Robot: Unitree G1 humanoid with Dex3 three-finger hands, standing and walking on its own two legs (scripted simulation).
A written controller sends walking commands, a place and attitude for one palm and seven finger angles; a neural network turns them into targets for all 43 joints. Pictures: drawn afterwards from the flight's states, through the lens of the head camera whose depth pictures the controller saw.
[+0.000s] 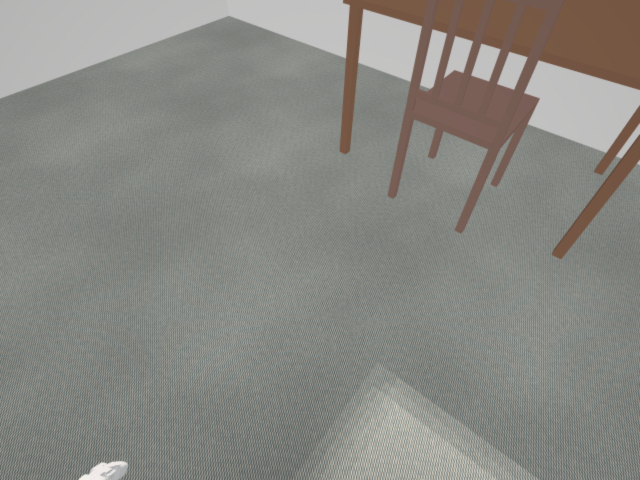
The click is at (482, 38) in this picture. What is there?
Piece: chair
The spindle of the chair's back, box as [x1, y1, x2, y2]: [454, 0, 494, 105]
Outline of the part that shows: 494,0 485,0 454,102 457,105 461,104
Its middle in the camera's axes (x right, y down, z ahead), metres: +0.49 -0.59 +1.24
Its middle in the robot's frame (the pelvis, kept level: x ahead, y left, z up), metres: +1.34 -0.42 -0.06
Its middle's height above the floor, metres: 0.71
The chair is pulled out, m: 0.00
